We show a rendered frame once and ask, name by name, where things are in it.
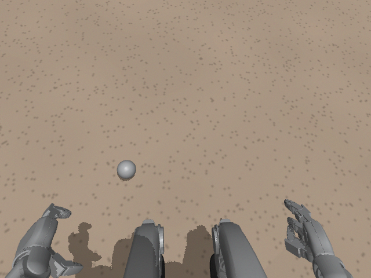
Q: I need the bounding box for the left robot arm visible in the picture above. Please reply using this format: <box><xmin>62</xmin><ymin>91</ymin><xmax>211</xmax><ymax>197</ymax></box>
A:
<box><xmin>5</xmin><ymin>246</ymin><xmax>51</xmax><ymax>278</ymax></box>

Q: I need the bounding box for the right robot hand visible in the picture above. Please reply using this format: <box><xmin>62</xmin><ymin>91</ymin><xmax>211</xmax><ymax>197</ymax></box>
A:
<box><xmin>284</xmin><ymin>199</ymin><xmax>335</xmax><ymax>262</ymax></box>

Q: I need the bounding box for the right robot arm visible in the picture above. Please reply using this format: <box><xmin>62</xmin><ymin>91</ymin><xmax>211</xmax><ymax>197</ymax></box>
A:
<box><xmin>312</xmin><ymin>255</ymin><xmax>353</xmax><ymax>278</ymax></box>

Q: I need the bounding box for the left robot hand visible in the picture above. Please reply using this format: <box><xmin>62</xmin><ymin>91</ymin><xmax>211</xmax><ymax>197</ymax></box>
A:
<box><xmin>15</xmin><ymin>203</ymin><xmax>83</xmax><ymax>278</ymax></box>

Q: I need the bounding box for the ball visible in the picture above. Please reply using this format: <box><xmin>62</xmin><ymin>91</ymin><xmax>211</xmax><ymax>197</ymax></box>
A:
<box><xmin>117</xmin><ymin>160</ymin><xmax>136</xmax><ymax>179</ymax></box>

